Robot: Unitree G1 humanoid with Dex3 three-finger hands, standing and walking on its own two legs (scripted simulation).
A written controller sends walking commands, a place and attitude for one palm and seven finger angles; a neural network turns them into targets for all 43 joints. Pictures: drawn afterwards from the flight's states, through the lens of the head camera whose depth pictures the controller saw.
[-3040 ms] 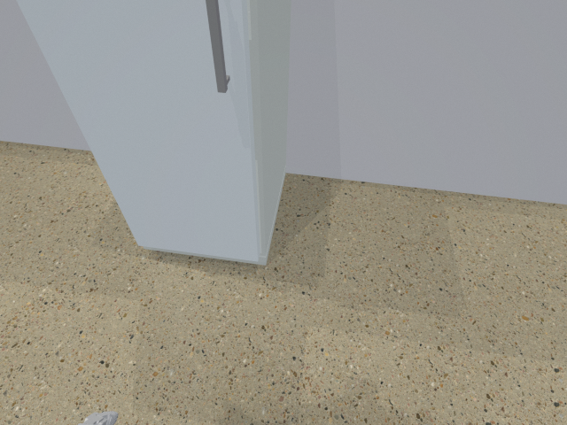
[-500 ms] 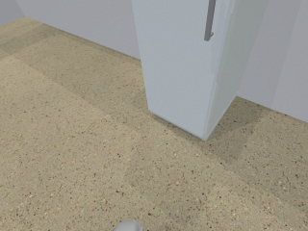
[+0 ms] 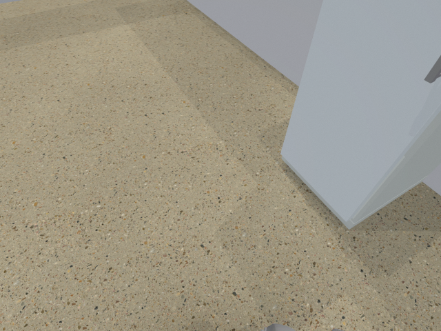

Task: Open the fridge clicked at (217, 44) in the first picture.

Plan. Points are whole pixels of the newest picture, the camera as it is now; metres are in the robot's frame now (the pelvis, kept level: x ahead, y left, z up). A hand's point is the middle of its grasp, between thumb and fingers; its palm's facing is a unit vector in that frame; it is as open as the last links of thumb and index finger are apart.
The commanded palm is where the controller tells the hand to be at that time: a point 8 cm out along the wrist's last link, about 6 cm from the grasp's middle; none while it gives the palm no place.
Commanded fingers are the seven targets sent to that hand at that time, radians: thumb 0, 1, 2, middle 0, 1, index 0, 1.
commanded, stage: walk to a spot facing it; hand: right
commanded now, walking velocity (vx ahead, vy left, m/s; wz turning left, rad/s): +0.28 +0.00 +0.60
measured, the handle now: out of the picture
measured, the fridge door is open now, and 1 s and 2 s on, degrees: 0 0 0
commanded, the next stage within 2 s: turn to face it in 1.82 s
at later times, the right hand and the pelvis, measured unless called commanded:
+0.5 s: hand (337, 328) +0.18 -0.22 -0.17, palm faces -0.26 +0.96 -0.11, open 7.4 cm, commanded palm none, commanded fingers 0.00 -0.90 -0.90 0.20 0.30 0.20 0.30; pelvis +0.08 -0.06 +0.02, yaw +18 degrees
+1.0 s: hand (263, 224) +0.40 -0.07 -0.16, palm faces -0.53 +0.82 -0.20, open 7.4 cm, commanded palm none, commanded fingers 0.00 -0.90 -0.90 0.20 0.30 0.20 0.30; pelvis +0.24 +0.05 +0.00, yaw +34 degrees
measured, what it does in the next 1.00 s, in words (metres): walks ahead, turning left: right foot, then left foot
